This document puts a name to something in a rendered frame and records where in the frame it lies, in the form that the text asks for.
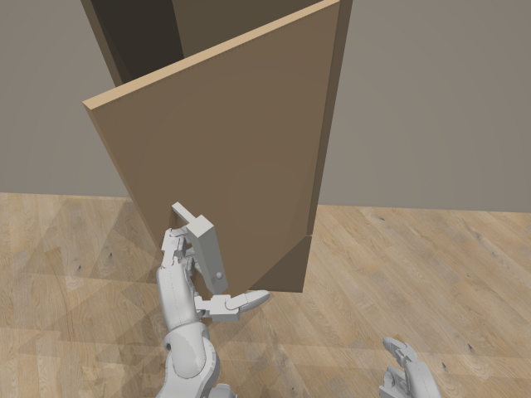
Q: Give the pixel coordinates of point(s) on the left robot forearm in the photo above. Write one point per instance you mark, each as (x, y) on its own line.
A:
(192, 365)

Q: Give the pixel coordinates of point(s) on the cupboard door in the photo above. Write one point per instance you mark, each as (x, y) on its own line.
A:
(231, 133)

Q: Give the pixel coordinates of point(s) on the robot left hand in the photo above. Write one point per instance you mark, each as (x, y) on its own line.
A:
(176, 290)

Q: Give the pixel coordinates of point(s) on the handle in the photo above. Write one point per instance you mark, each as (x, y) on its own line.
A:
(204, 242)

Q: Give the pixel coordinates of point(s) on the robot right hand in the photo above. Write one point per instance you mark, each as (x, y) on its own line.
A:
(416, 382)

